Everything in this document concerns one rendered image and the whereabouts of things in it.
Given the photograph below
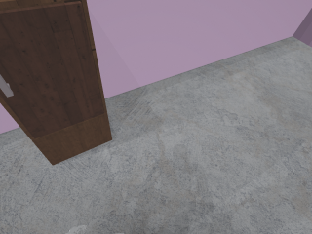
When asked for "cupboard door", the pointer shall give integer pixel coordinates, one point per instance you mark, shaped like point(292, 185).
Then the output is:
point(46, 57)

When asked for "handle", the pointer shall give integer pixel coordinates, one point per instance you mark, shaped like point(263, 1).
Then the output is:
point(5, 87)

